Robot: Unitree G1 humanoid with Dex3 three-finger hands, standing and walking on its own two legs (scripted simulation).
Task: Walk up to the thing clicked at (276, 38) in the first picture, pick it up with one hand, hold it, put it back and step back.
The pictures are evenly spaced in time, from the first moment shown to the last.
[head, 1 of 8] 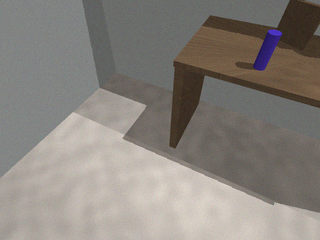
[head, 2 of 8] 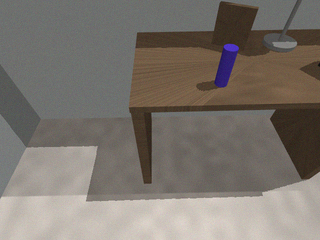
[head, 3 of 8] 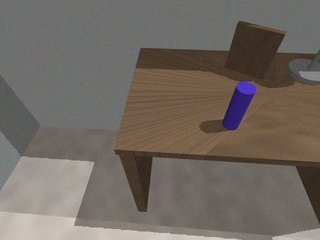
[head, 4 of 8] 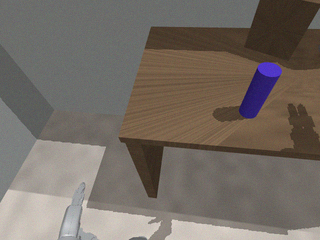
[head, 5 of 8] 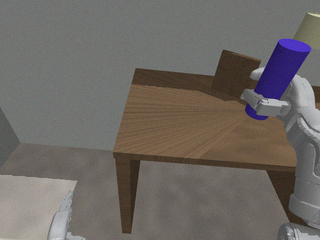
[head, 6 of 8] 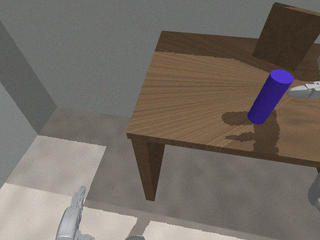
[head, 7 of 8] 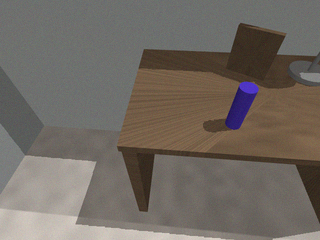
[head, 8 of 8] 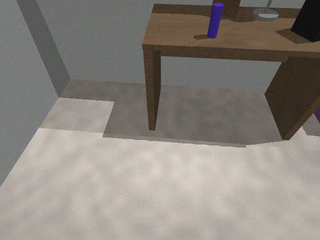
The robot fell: no
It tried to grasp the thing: yes
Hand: right
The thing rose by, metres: 0.24
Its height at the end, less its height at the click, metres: +0.00
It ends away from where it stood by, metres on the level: 0.01
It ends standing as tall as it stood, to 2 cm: yes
